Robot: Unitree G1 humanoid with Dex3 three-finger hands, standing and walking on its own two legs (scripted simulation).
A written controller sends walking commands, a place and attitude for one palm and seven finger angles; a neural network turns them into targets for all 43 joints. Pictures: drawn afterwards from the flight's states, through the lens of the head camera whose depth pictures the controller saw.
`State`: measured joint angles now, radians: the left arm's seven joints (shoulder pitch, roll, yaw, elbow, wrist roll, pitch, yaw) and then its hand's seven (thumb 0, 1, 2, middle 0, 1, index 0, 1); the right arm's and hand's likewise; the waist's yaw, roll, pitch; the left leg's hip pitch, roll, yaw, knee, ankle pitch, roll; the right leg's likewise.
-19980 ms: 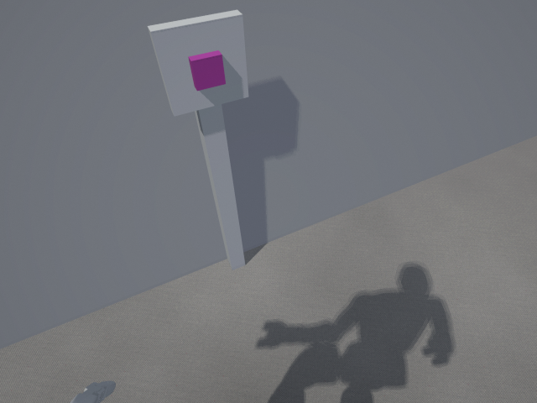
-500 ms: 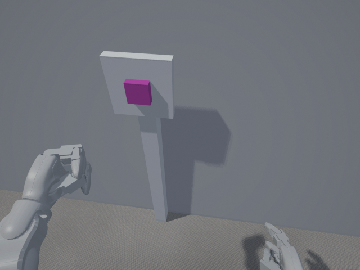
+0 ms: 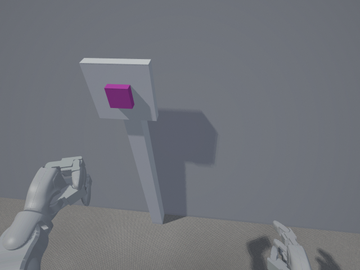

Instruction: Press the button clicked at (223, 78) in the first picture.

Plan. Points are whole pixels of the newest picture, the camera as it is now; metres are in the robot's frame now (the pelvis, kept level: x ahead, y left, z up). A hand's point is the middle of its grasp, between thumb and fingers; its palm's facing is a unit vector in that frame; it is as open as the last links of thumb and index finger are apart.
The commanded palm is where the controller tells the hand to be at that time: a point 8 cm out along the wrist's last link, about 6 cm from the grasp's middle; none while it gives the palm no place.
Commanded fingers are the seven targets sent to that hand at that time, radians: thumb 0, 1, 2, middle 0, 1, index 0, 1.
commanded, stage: aim a knuckle at the button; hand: left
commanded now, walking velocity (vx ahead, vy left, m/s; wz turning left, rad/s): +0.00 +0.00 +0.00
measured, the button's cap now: (120, 95) +0.52 +0.22 +0.14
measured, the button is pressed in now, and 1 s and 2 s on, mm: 0 0 0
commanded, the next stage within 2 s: press the button with the knuckle in 1.86 s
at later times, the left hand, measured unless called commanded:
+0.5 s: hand (97, 157) +0.31 +0.21 +0.13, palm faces -0.02 -1.00 -0.04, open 3.1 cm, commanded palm +0.29 +0.26 +0.13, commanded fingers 0.00 0.90 0.90 -1.30 -1.50 -1.30 -1.50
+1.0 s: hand (116, 137) +0.39 +0.20 +0.11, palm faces -0.02 -1.00 -0.02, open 3.1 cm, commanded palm +0.37 +0.25 +0.11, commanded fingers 0.00 0.90 0.90 -1.30 -1.50 -1.30 -1.50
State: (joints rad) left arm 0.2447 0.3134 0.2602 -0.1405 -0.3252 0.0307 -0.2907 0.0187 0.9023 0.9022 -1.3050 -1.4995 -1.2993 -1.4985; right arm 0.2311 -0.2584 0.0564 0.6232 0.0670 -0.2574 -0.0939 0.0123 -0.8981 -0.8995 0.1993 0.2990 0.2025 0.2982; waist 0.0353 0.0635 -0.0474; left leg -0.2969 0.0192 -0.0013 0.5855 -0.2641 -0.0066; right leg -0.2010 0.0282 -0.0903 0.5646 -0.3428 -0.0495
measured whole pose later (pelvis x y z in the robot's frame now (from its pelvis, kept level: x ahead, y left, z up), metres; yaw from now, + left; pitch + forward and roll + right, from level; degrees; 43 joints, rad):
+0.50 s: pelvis +0.01 +0.01 +0.00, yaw -1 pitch +1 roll +0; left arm -0.04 0.31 0.27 0.15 -0.30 -0.05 -0.30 0.02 0.90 0.90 -1.30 -1.50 -1.30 -1.50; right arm 0.24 -0.28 0.03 0.64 0.07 -0.23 -0.10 0.01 -0.90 -0.90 0.20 0.30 0.20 0.30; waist 0.01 0.04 -0.05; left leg -0.33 0.01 0.02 0.60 -0.28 0.00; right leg -0.25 0.02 -0.06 0.59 -0.36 -0.04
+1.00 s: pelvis +0.00 +0.03 +0.00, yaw -1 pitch +3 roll -1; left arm -0.39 0.30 0.21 0.51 -0.21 -0.07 -0.18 0.02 0.90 0.90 -1.30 -1.50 -1.30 -1.50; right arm 0.26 -0.26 0.04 0.66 0.06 -0.11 -0.07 0.01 -0.90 -0.90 0.20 0.30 0.20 0.30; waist -0.03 0.03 -0.03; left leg -0.39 0.00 0.04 0.62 -0.28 0.03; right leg -0.31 0.00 -0.05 0.60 -0.35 -0.02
